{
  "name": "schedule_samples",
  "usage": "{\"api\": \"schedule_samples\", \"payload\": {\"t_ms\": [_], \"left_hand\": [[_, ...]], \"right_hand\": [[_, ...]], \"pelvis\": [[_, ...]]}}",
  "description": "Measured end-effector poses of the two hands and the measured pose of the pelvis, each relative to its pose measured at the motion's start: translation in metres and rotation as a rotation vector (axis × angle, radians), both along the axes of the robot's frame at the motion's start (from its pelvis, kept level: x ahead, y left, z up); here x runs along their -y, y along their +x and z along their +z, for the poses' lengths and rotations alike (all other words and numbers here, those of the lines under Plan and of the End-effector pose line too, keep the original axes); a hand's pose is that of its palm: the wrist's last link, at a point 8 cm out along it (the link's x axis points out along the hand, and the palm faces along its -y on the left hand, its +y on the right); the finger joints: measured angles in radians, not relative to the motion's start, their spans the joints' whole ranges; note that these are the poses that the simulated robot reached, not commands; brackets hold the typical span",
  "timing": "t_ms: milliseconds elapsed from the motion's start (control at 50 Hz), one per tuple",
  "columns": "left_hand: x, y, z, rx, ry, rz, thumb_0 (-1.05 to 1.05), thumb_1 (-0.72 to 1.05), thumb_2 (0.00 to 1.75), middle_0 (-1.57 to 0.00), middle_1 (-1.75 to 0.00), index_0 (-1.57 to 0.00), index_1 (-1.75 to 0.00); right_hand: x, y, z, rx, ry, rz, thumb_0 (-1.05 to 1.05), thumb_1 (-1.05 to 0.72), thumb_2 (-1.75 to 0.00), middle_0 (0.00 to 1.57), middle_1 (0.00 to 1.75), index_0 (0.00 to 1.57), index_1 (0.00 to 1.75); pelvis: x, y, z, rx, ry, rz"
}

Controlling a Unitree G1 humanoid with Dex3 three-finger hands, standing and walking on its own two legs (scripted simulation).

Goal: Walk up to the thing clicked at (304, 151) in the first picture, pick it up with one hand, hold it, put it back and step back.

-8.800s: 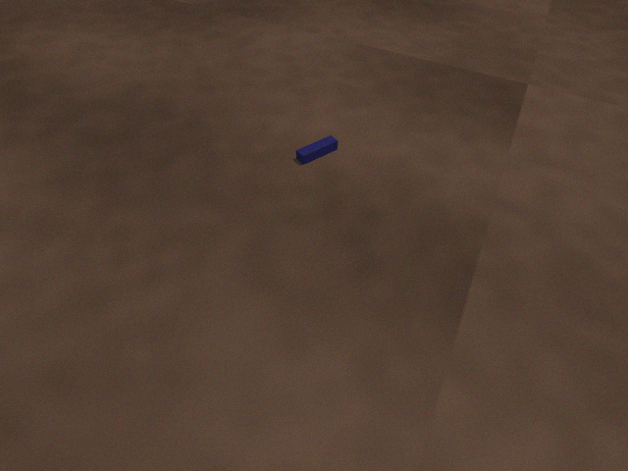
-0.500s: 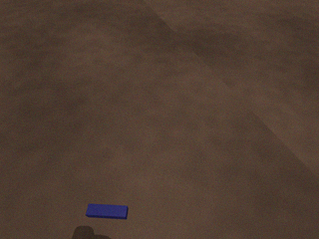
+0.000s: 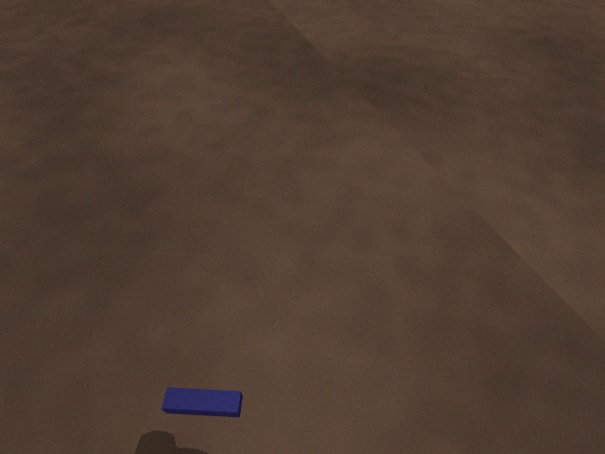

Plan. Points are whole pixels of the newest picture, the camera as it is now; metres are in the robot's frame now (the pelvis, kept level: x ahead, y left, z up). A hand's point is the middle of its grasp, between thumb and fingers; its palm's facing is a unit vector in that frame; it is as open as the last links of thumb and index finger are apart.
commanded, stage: stand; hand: left
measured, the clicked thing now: (203, 402) +0.39 +0.30 -0.76
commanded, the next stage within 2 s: walk up in 0.54 s
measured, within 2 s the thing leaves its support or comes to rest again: neither
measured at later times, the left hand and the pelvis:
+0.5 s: hand out of the picture +0.06 +0.26 -0.16, palm faces -0.02 -0.94 -0.35, open 7.3 cm; pelvis +0.00 +0.00 +0.00, yaw +0 degrees
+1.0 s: hand out of the picture +0.01 +0.41 -0.18, palm faces +0.04 -0.89 -0.45, open 7.3 cm; pelvis -0.05 +0.10 -0.03, yaw +3 degrees
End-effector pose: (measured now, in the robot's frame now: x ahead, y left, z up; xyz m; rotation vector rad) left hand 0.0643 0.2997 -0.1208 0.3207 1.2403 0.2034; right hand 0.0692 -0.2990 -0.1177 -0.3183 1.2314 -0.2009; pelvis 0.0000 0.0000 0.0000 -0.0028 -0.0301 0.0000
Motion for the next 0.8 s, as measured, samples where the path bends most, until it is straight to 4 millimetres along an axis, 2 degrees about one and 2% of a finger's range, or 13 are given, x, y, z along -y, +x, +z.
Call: {"api": "schedule_samples", "payload": {"t_ms": [580, 640, 700, 800], "left_hand": [[-0.004, -0.009, 0.001, 0.011, 0.015, 0.016, 0.00, 0.91, 0.90, -0.21, -0.30, -0.21, -0.30], [-0.019, -0.017, 0.005, 0.030, 0.062, 0.028, 0.00, 0.90, 0.90, -0.21, -0.30, -0.21, -0.30], [-0.043, -0.029, 0.009, 0.024, 0.114, 0.033, 0.00, 0.90, 0.90, -0.21, -0.30, -0.21, -0.30], [-0.097, -0.044, 0.004, 0.025, 0.173, 0.029, 0.00, 0.90, 0.90, -0.21, -0.30, -0.21, -0.30]], "right_hand": [[0.001, -0.007, -0.003, -0.017, 0.007, 0.005, 0.00, -0.90, -0.90, 0.21, 0.30, 0.21, 0.30], [0.004, -0.004, -0.004, -0.027, -0.008, 0.021, 0.00, -0.90, -0.90, 0.21, 0.30, 0.21, 0.30], [0.001, 0.000, -0.004, -0.014, -0.023, 0.033, 0.00, -0.90, -0.90, 0.21, 0.30, 0.20, 0.30], [-0.023, -0.002, -0.007, -0.006, -0.052, 0.063, 0.00, -0.91, -0.90, 0.21, 0.30, 0.20, 0.30]], "pelvis": [[-0.002, -0.007, -0.002, -0.003, -0.004, 0.008], [-0.012, -0.016, -0.006, -0.007, -0.008, 0.010], [-0.027, -0.025, -0.010, -0.011, -0.012, 0.024], [-0.057, -0.039, -0.023, -0.014, -0.021, 0.060]]}}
